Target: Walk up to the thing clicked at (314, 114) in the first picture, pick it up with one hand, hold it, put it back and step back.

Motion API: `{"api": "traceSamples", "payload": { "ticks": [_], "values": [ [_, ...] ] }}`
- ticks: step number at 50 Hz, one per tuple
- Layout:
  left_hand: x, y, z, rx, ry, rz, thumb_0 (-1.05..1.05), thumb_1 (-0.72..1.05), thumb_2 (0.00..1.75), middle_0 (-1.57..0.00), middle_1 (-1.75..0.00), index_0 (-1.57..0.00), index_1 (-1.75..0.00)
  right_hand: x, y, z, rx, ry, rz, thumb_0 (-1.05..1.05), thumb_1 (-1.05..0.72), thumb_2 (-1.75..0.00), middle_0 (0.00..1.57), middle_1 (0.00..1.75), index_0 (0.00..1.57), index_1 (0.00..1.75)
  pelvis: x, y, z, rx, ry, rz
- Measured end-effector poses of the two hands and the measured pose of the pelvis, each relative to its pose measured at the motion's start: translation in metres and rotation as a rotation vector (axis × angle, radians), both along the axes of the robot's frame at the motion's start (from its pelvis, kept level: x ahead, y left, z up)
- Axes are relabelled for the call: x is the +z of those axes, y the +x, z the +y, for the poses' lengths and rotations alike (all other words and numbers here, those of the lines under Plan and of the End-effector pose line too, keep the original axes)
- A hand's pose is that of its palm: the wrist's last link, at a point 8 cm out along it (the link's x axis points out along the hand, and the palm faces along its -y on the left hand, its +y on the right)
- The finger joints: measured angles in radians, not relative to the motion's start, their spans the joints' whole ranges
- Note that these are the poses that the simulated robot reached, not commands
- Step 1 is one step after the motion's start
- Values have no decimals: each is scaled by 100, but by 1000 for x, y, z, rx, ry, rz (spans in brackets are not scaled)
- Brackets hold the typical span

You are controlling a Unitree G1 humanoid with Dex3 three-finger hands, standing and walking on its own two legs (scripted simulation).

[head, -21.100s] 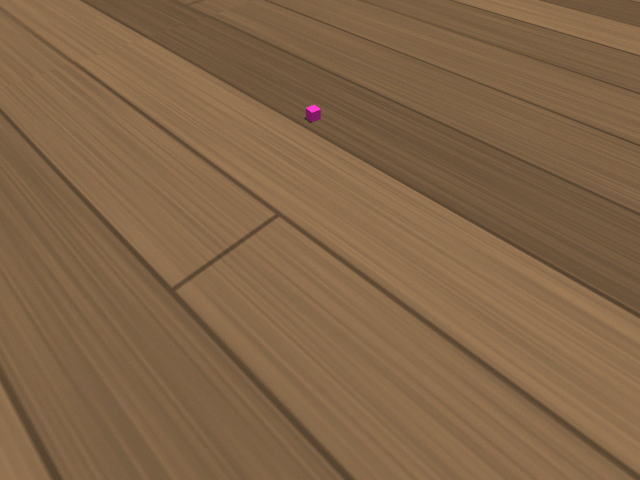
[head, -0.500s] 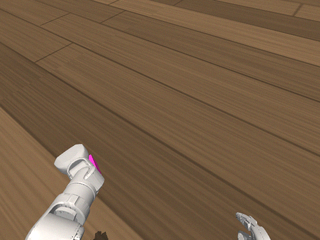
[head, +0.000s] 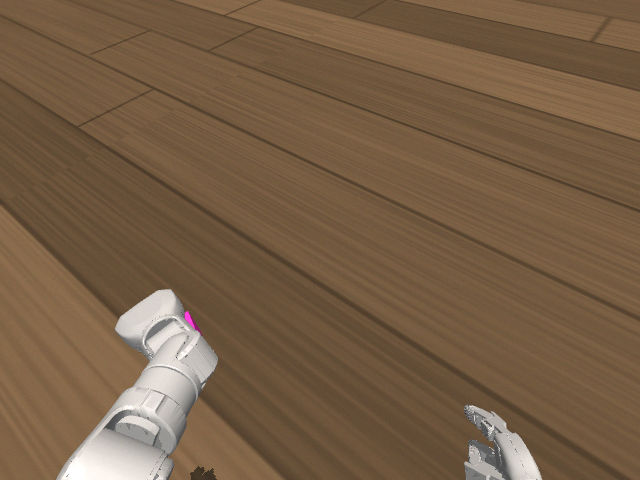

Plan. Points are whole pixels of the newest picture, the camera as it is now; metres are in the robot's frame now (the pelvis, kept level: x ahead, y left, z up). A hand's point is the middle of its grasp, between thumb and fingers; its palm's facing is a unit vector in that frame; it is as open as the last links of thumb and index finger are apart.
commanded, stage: hold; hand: left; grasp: from above
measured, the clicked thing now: (181, 344) +0.32 +0.24 -0.08
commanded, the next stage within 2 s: crouch in 0.32 s
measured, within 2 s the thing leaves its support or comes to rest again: neither
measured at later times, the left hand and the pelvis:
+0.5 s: hand (172, 346) +0.30 +0.23 -0.04, palm faces -0.28 -0.33 -0.90, open 8.6 cm; pelvis +0.00 +0.00 +0.00, yaw +0 degrees
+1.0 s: hand (195, 371) +0.32 +0.24 -0.19, palm faces -0.34 -0.23 -0.91, open 8.5 cm; pelvis -0.03 +0.01 -0.07, yaw -1 degrees
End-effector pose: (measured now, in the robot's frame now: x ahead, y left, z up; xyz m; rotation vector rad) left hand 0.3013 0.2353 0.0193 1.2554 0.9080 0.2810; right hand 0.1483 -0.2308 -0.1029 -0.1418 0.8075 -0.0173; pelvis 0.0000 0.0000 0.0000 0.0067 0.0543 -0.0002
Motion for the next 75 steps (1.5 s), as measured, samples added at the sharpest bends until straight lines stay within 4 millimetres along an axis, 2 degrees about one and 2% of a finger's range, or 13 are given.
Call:
{"api": "traceSamples", "payload": {
  "ticks": [12,29,37,43,48,54,60,64,70,75],
  "values": [
    [0,0,0,-6,17,-7,3,29,32,-94,-52,-74,-42,-2,-6,4,-2,-1,10,1,-91,-90,19,30,19,30,0,-2,2,-1,-2,-2],
    [-9,1,4,-10,20,8,4,31,29,-94,-53,-75,-41,-4,-13,3,-13,-11,29,1,-89,-89,20,30,20,30,-1,-1,5,-1,-5,12],
    [-40,-3,4,-32,19,75,6,33,24,-93,-53,-76,-40,-7,-26,-1,-25,-29,64,1,-88,-89,20,30,20,30,-4,-3,5,1,-7,40],
    [-79,-2,6,-47,44,116,7,34,23,-91,-55,-75,-40,-21,-55,-12,-48,-68,153,1,-88,-88,20,30,20,30,-16,-9,4,0,-11,115],
    [-126,16,9,-67,74,73,6,33,24,-89,-54,-76,-39,-55,-89,-28,-64,-122,247,1,-88,-88,20,30,20,30,-53,-20,5,-6,-18,241],
    [-196,40,6,-53,87,5,5,31,26,-90,-49,-78,-37,-119,-128,-39,-94,-150,357,1,-88,-88,20,30,20,30,-117,-39,7,-15,-31,383],
    [-266,59,3,-10,56,-15,4,29,29,-96,-46,-79,-37,-187,-161,-30,-109,-123,447,1,-88,-88,19,30,19,30,-177,-59,9,-22,-43,494],
    [-305,67,3,8,20,-23,5,28,29,-98,-44,-80,-36,-227,-177,-18,-113,-92,491,1,-89,-89,19,30,19,30,-209,-69,9,-26,-50,533],
    [-348,76,9,-12,21,-17,6,29,25,-102,-39,-83,-32,-274,-193,-3,-123,-58,519,1,-89,-89,20,30,20,30,-252,-75,11,-32,-63,576],
    [-381,83,14,-15,30,-1,7,31,20,-105,-36,-85,-29,-304,-199,-1,-121,-56,525,0,-89,-89,20,30,20,30,-284,-76,12,-34,-66,607]
  ]
}}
